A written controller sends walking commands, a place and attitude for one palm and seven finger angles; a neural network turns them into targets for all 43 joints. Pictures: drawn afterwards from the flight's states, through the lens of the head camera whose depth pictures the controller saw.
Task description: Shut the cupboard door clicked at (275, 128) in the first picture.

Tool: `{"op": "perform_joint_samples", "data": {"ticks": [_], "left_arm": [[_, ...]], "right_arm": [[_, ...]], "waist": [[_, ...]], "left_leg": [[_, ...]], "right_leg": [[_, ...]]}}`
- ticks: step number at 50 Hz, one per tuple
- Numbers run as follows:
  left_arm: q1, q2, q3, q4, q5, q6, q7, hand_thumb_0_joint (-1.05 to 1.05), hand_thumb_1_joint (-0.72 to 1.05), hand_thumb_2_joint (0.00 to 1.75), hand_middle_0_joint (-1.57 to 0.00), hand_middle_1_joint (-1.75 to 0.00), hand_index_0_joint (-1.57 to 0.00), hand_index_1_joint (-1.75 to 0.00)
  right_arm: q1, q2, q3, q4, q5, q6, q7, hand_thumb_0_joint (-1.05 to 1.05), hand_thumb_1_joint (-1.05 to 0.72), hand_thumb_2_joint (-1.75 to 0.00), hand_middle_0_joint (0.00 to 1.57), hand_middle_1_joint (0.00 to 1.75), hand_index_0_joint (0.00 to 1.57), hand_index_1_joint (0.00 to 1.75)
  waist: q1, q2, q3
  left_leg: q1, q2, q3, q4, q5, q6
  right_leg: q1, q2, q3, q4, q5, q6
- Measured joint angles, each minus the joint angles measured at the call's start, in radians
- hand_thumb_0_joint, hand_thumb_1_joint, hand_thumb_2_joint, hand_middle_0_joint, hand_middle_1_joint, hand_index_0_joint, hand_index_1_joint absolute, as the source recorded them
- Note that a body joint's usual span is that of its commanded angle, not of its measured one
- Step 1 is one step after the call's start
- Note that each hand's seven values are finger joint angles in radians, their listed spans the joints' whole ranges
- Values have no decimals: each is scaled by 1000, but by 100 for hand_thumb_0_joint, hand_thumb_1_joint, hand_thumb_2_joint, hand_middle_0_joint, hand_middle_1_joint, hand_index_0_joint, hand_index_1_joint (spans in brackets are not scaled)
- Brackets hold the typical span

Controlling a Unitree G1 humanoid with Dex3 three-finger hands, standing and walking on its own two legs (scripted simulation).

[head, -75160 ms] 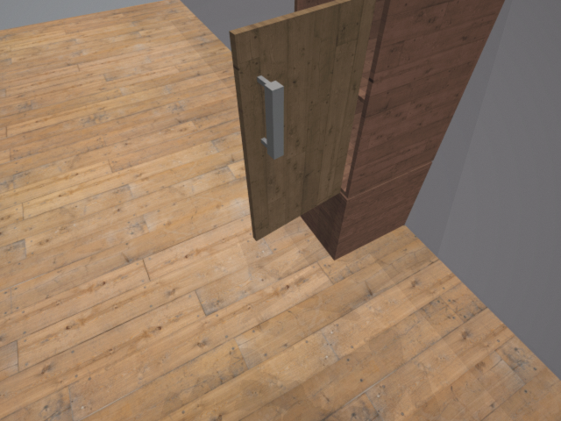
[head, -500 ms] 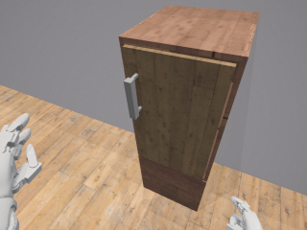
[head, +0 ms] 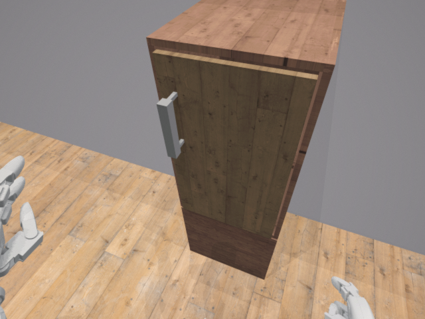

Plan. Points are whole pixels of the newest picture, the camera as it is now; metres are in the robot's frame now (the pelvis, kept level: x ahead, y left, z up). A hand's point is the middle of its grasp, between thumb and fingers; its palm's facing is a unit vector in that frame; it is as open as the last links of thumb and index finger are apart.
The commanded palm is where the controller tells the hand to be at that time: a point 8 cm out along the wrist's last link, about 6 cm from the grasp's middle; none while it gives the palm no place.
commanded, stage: step back with the hand held close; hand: left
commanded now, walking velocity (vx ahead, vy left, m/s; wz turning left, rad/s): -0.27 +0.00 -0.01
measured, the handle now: (174, 125) +0.53 +0.14 +0.08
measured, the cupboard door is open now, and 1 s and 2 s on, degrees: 0 0 0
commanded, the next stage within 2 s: stop stepping back and stand still in 1.72 s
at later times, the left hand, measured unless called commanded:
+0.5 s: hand out of the picture +0.15 +0.29 +0.16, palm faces +0.44 -0.77 -0.46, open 7.4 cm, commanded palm +0.09 +0.32 +0.18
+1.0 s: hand out of the picture +0.13 +0.28 +0.16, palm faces +0.43 -0.78 -0.45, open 7.4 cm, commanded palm +0.07 +0.32 +0.18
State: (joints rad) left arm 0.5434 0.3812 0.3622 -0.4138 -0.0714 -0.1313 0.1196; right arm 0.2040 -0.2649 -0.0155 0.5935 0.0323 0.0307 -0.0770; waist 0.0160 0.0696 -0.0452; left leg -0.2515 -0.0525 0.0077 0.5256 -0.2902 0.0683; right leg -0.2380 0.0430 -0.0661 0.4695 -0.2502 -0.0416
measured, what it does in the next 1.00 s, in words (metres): shifts its weight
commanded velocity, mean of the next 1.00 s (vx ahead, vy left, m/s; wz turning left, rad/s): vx -0.34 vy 0.00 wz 0.02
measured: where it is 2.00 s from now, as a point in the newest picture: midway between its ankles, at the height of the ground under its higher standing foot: outside the picture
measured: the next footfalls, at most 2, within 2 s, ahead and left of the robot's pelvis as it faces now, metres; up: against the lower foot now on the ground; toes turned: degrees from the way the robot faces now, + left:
right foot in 1.48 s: -0.09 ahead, -0.12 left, +0.00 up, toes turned +4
left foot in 1.76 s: -0.11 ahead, +0.11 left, +0.00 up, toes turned +1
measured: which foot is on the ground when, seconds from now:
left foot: down 0.00-1.00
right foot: down 0.00-1.00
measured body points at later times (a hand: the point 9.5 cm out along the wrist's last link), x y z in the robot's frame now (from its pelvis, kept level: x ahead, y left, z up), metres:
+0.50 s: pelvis -0.06 +0.02 -0.01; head -0.06 +0.04 +0.44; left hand +0.12 +0.33 +0.18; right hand +0.09 -0.22 -0.09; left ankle -0.01 +0.07 -0.74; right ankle +0.00 -0.09 -0.74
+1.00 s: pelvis -0.08 +0.02 -0.03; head -0.08 +0.05 +0.42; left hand +0.10 +0.32 +0.18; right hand +0.06 -0.23 -0.09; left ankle -0.01 +0.07 -0.74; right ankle +0.00 -0.09 -0.74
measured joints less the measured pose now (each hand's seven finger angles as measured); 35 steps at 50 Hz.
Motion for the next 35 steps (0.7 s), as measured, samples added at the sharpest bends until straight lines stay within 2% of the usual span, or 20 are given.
{"op": "perform_joint_samples", "data": {"ticks": [10, 18, 26, 35], "left_arm": [[13, 65, 45, -56, 2, -2, 12, 2, 89, 90, -22, -30, -21, -30], [13, 45, 48, -63, 28, -25, 22, 2, 89, 90, -22, -30, -21, -30], [-27, 26, 74, -73, 52, -54, 29, 2, 89, 90, -22, -30, -21, -30], [-38, 30, 85, -90, 62, -88, 27, 2, 89, 90, -22, -30, -21, -30]], "right_arm": [[-2, 19, 4, -50, 2, 32, -15, 1, -90, -90, 20, 30, 20, 30], [25, 32, 23, -60, -4, 13, -12, 1, -90, -90, 20, 30, 21, 30], [54, 39, 27, -39, -20, -27, -13, 1, -90, -90, 20, 30, 21, 30], [45, 42, 23, -23, -27, -35, 3, 1, -90, -90, 20, 30, 21, 30]], "waist": [[-14, -39, 9], [-16, -52, -2], [-9, -67, 17], [-21, -73, 18]], "left_leg": [[-51, -13, 37, 18, 22, 19], [-114, -8, 39, 68, 29, 33], [-146, -14, 39, 114, 29, 43], [-189, -1, 43, 168, 17, 43]], "right_leg": [[-75, -16, 31, 57, 12, 19], [-124, -14, 28, 76, 37, 27], [-154, -15, 39, 127, 30, 37], [-189, -5, 39, 161, 31, 33]]}}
